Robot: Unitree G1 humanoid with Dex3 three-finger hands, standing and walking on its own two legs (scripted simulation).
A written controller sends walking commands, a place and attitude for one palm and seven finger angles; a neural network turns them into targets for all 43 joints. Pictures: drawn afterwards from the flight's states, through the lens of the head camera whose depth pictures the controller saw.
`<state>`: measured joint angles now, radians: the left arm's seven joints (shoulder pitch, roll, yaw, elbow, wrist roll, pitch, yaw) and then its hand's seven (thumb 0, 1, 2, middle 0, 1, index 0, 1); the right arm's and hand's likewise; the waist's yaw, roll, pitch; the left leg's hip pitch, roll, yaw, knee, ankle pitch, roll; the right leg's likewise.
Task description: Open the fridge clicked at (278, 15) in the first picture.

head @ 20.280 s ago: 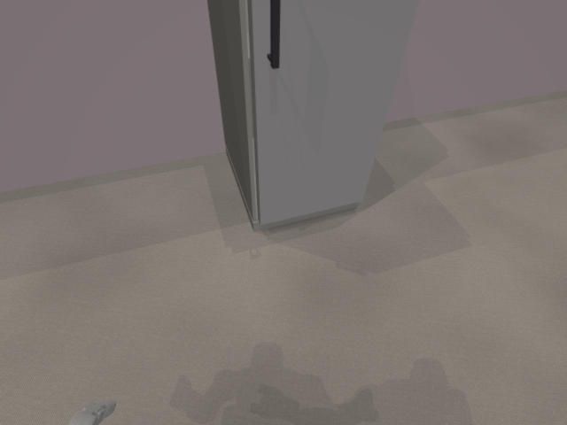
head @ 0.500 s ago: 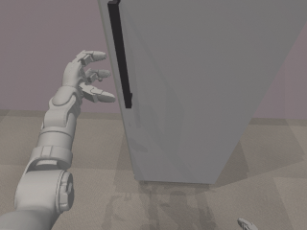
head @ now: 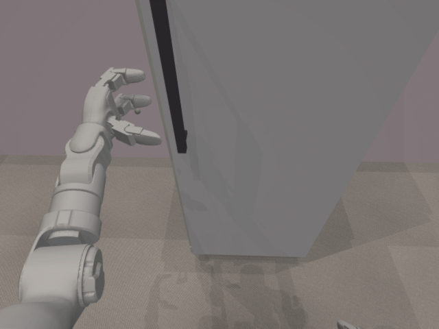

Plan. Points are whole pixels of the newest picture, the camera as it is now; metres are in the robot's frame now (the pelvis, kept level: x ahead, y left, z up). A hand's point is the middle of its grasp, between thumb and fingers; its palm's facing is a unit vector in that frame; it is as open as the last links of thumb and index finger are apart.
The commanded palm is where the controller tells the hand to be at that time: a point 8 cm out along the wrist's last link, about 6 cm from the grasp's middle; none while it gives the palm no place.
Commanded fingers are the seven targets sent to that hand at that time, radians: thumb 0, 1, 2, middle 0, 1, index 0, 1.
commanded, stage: move the hooked fingers beside the handle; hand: left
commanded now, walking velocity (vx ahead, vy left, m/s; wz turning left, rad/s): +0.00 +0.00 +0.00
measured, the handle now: (174, 85) +0.50 +0.10 +0.20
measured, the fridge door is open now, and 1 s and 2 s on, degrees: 0 0 0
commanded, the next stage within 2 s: feel for the door with the fingertips in 1.38 s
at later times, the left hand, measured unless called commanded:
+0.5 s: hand (136, 103) +0.44 +0.16 +0.20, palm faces +0.01 -1.00 -0.02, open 14.0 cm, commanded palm +0.41 +0.20 +0.19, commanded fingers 0.00 -0.50 0.30 -0.30 -1.20 -0.30 -1.20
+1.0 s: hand (137, 103) +0.44 +0.16 +0.20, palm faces +0.01 -1.00 -0.02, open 14.0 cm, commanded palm +0.42 +0.21 +0.19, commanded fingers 0.00 -0.50 0.30 -0.30 -1.20 -0.30 -1.20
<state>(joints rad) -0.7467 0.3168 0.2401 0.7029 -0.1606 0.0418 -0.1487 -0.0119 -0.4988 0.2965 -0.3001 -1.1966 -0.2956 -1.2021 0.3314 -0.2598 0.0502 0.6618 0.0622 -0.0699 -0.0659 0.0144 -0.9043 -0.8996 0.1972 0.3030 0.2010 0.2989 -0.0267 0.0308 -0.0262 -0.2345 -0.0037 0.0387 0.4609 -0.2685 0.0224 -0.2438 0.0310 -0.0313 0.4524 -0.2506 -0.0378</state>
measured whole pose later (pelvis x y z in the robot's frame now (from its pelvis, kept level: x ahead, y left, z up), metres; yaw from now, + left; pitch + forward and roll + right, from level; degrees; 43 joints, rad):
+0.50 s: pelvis +0.00 +0.00 +0.00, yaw +1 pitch +2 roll +0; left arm -0.81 0.32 0.22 0.74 -0.15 0.09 -0.13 -0.01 -0.50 0.30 -0.30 -1.20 -0.30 -1.20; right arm 0.28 -0.25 0.06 0.66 0.06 -0.07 -0.07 0.01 -0.90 -0.90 0.20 0.30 0.20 0.30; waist -0.02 0.03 -0.04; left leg -0.23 -0.01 0.03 0.46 -0.27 0.02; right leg -0.23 0.03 -0.04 0.44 -0.25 -0.04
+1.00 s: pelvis +0.00 +0.00 +0.00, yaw +1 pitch +2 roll +0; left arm -0.83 0.34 0.23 0.79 -0.16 0.08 -0.15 -0.01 -0.50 0.30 -0.30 -1.20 -0.30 -1.20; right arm 0.30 -0.26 0.06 0.66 0.06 -0.06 -0.07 0.01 -0.90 -0.90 0.20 0.30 0.20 0.30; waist -0.03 0.03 -0.04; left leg -0.24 0.00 0.03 0.46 -0.26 0.02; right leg -0.24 0.03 -0.04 0.44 -0.24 -0.04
